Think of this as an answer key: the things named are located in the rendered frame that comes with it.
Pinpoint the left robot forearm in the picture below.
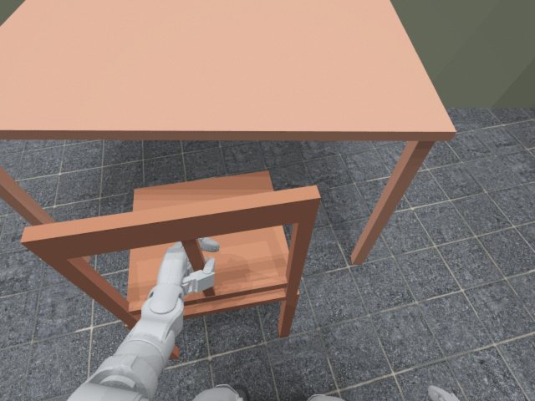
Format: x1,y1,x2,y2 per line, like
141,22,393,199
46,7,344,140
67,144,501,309
67,283,184,401

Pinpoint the robot left upper arm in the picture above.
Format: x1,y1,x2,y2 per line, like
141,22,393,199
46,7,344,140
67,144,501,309
70,383,149,401

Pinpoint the robot left shin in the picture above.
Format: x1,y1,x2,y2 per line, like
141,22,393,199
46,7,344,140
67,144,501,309
215,384,238,394

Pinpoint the table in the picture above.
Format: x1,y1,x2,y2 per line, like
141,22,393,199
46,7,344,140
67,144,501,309
0,0,456,265

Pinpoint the chair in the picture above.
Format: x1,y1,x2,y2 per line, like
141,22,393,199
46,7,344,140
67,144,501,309
20,170,321,360

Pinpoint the robot left hand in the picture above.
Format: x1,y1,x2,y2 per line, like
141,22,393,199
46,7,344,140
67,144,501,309
156,237,220,296

